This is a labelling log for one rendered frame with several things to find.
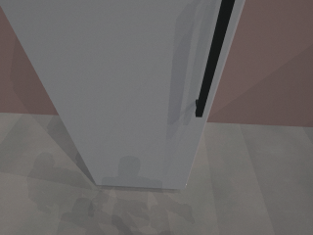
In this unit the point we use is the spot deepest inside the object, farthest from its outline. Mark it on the fridge door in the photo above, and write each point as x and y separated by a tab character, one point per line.
124	77

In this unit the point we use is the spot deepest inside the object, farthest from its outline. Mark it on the handle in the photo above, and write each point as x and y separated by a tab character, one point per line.
223	18

